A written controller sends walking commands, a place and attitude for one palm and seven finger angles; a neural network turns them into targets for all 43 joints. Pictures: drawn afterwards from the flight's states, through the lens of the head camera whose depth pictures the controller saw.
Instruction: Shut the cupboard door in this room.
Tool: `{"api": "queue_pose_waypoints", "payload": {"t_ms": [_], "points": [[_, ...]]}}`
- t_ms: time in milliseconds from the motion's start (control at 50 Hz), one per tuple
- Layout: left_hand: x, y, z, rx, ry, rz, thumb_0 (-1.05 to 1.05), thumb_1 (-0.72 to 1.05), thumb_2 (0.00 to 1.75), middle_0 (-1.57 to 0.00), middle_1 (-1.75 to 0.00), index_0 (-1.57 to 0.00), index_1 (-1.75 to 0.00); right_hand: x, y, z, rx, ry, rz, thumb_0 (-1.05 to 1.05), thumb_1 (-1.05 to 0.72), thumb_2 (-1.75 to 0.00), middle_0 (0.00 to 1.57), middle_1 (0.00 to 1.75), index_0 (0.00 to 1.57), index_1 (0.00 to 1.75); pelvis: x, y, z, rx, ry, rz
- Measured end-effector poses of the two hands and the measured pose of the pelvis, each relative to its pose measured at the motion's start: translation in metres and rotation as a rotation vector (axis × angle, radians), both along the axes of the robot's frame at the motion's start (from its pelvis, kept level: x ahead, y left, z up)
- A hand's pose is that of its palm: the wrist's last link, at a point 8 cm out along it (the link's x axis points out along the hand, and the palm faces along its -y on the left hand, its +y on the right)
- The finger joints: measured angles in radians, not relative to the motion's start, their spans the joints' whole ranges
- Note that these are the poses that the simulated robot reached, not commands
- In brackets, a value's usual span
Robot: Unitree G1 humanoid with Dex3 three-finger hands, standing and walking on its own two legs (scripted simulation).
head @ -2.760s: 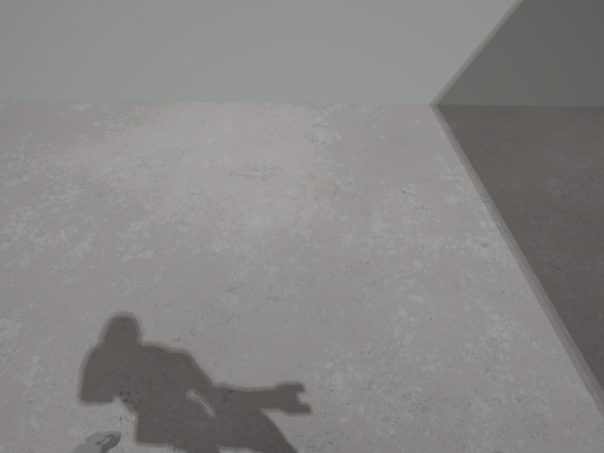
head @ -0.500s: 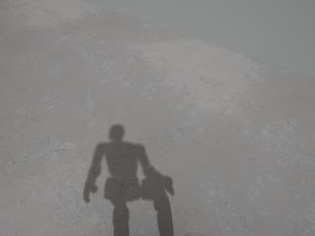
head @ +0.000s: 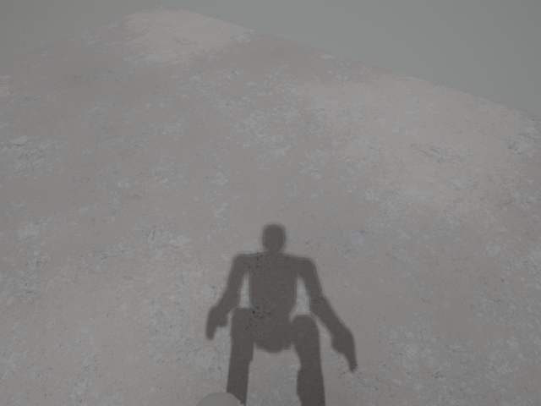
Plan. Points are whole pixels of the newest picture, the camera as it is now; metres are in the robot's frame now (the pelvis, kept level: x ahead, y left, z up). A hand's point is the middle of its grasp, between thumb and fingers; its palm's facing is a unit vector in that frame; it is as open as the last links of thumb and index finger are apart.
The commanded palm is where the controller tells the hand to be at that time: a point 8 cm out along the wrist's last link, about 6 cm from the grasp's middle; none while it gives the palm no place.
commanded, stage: turn or walk to find it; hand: left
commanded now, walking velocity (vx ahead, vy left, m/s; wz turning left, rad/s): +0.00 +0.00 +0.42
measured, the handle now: out of the picture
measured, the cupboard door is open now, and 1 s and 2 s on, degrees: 93 93 93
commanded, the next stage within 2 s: none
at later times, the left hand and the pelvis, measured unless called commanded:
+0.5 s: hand out of the picture -0.01 +0.29 -0.17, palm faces +0.25 -0.94 -0.23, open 7.4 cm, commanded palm none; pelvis -0.02 +0.06 +0.00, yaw +11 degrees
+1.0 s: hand out of the picture -0.05 +0.20 -0.15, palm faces +0.42 -0.87 -0.26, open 7.4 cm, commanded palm none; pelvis -0.05 +0.00 +0.00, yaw +25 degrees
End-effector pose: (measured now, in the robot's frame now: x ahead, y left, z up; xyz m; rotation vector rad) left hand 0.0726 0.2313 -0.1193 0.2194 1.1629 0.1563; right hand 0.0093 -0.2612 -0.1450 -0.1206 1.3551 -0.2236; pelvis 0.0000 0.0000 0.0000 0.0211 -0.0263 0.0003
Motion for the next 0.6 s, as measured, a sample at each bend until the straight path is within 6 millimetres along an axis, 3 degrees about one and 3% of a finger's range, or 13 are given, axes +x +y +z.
{"api": "queue_pose_waypoints", "payload": {"t_ms": [120, 240, 300, 460, 600], "points": [[-0.045, 0.019, -0.015, -0.021, 0.069, 0.091, 0.00, 0.91, 0.89, -0.20, -0.30, -0.20, -0.30, 0.025, 0.014, 0.005, -0.027, 0.013, 0.095, 0.00, -0.91, -0.90, 0.20, 0.30, 0.19, 0.30, -0.006, 0.012, -0.003, -0.007, 0.007, 0.059], [-0.095, 0.059, -0.043, -0.048, 0.153, 0.194, 0.00, 0.91, 0.89, -0.20, -0.30, -0.20, -0.30, 0.073, 0.052, 0.010, -0.066, -0.094, 0.215, 0.00, -0.91, -0.90, 0.20, 0.30, 0.19, 0.30, -0.013, 0.041, -0.017, -0.028, 0.016, 0.121], [-0.111, 0.075, -0.046, -0.046, 0.195, 0.223, 0.00, 0.91, 0.89, -0.20, -0.30, -0.20, -0.30, 0.088, 0.074, 0.020, -0.068, -0.151, 0.252, 0.00, -0.90, -0.90, 0.20, 0.30, 0.19, 0.30, -0.016, 0.051, -0.013, -0.031, 0.010, 0.119], [-0.103, 0.098, -0.025, -0.040, 0.114, 0.268, 0.01, 0.91, 0.89, -0.20, -0.30, -0.19, -0.30, 0.094, 0.105, 0.034, -0.048, -0.184, 0.311, 0.00, -0.90, -0.90, 0.20, 0.30, 0.20, 0.30, -0.022, 0.063, 0.003, -0.054, 0.010, 0.181], [-0.084, 0.093, -0.012, -0.018, 0.024, 0.281, 0.00, 0.91, 0.89, -0.20, -0.30, -0.19, -0.30, 0.075, 0.099, 0.024, -0.018, -0.142, 0.319, 0.00, -0.90, -0.90, 0.20, 0.30, 0.20, 0.30, -0.029, 0.056, 0.003, -0.041, 0.009, 0.238]]}}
